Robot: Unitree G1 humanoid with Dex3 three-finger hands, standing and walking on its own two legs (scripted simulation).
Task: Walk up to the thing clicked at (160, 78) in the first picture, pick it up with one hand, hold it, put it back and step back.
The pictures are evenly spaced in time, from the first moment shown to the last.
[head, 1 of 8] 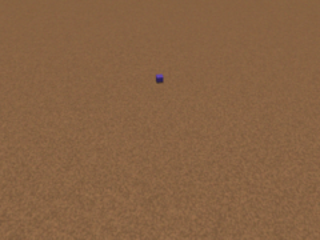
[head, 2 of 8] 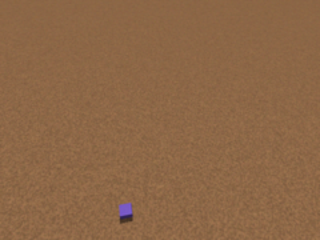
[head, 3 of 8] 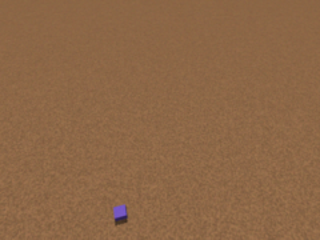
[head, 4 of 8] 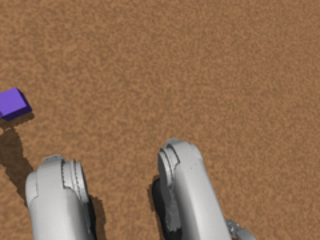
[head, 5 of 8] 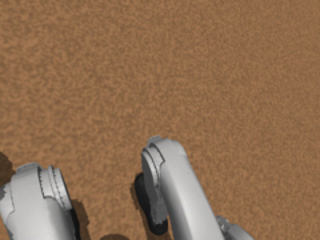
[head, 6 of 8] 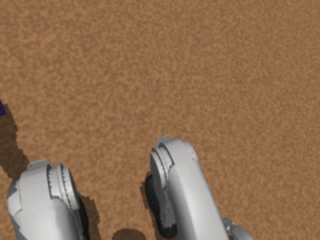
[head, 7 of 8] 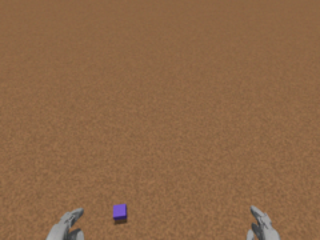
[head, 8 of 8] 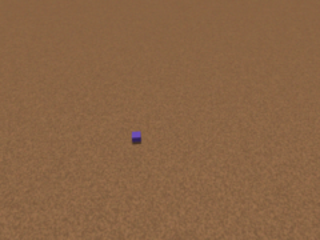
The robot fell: no
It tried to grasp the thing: yes
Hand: left
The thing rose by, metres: 0.70
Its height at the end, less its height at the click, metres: +0.00
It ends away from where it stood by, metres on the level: 0.02
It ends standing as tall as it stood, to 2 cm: yes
